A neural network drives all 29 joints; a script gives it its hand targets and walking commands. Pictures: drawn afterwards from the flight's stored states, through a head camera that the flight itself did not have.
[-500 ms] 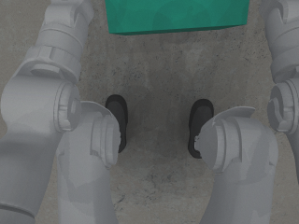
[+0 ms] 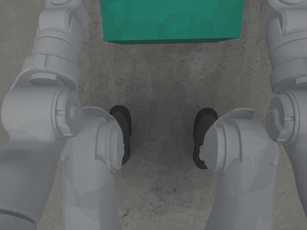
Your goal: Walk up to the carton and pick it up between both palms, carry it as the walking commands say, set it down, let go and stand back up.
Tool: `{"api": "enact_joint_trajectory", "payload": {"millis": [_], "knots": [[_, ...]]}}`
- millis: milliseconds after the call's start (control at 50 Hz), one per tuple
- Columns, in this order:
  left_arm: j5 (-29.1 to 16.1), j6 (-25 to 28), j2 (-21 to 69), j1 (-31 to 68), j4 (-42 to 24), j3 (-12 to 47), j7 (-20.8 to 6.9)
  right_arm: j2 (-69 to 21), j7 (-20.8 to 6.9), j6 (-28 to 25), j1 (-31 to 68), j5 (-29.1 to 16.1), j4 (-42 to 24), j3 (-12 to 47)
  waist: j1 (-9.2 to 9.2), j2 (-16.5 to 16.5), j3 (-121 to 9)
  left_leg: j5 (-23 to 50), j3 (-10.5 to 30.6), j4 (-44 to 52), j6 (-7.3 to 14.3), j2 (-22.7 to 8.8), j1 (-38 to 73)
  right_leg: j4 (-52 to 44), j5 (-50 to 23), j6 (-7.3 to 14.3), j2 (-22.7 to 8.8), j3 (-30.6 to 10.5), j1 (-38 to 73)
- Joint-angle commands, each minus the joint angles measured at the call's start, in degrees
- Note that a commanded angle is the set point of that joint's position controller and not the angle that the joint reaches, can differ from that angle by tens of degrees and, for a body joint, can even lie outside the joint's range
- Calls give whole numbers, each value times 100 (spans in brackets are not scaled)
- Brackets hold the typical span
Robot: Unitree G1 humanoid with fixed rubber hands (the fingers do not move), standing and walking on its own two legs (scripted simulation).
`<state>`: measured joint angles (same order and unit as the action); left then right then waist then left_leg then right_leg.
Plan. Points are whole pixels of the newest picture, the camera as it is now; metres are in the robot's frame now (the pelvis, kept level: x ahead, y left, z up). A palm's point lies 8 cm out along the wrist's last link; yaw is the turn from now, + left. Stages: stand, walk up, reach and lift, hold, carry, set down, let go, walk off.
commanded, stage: reach and lift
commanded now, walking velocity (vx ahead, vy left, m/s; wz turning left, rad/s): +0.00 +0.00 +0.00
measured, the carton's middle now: out of the picture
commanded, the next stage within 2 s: none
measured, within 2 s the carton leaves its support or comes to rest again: leaves its support in 0.06 s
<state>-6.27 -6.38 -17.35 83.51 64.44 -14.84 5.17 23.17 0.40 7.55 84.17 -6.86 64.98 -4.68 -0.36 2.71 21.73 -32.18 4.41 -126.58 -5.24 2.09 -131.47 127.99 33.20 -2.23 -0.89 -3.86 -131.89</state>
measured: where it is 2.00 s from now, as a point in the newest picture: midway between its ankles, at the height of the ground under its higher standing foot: (161, 146)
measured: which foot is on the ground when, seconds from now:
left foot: down 0.00-1.00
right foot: down 0.00-1.00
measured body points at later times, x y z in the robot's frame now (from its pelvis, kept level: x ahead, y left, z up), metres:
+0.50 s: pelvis -0.01 +0.00 +0.01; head +0.35 -0.02 +0.28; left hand +0.55 +0.15 -0.14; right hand +0.56 -0.21 -0.14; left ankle +0.12 +0.14 -0.32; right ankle +0.11 -0.14 -0.32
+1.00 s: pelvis +0.00 +0.00 +0.04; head +0.34 -0.03 +0.33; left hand +0.55 +0.15 -0.09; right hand +0.56 -0.20 -0.09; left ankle +0.12 +0.14 -0.32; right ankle +0.11 -0.14 -0.32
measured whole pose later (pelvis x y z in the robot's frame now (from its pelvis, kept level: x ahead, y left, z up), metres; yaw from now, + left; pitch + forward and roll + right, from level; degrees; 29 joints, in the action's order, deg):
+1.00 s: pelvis +0.00 +0.00 +0.04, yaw -1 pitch +46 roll +2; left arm 2.5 -15.9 -6.8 70.1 41.3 -26.3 7.2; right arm 17.4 3.1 17.3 77.3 2.1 52.0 -13.2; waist 1.1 1.5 3.9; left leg -31.3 4.8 -117.2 -6.3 3.5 -131.6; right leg 118.1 30.4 -3.9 3.6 -5.4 -133.3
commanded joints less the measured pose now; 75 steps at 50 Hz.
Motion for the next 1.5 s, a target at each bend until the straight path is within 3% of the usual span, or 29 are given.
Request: {"api": "enact_joint_trajectory", "payload": {"millis": [0,140,240,440,640,920,1240,1480], "knots": [[-311,64,4852,2371,-1007,1381,-1329,-4619,-1368,-144,2787,-315,-1362,1266,-75,-342,-6172,1971,-947,690,435,419,2682,-1000,-2178,271,459,644,2915],[-544,38,5105,2757,-1419,1695,-1254,-4668,-1295,-163,3273,-490,-1971,1502,-138,-416,-7253,2158,-997,719,392,457,3038,-989,-2421,239,478,751,3446],[-534,-73,5172,2990,-1623,1776,-1211,-4762,-1274,-59,3252,-442,-1863,1408,-190,-397,-7527,1887,-1064,859,349,476,3105,-1083,-2175,223,494,840,3530],[-16,-411,5413,3070,-1966,1478,-1286,-5390,-1499,321,3028,-162,-1588,1006,28,-315,-7677,1414,-1144,1175,353,479,3242,-1355,-1608,196,542,920,3217],[34,-692,5779,2978,-2368,1610,-1443,-5699,-1466,524,2953,-19,-1923,1044,-23,-436,-8383,1651,-1196,1355,284,493,3263,-1561,-2012,137,612,960,3719],[168,-918,6028,2555,-2712,1728,-1520,-6192,-1425,727,2611,93,-2232,1200,136,-622,-9104,1898,-1241,1715,255,529,3346,-1876,-2382,51,732,996,4144],[592,-1249,6386,2084,-2592,1426,-1765,-6625,-1455,1032,2148,548,-2139,858,187,-619,-9026,1503,-1252,2493,305,587,3271,-2708,-1910,38,853,1049,4005],[668,-1426,6707,1826,-2537,1477,-1908,-6937,-1591,1187,1979,675,-2355,817,240,-607,-9420,1570,-1245,3008,333,623,3688,-3236,-1836,26,917,1109,4193]]}}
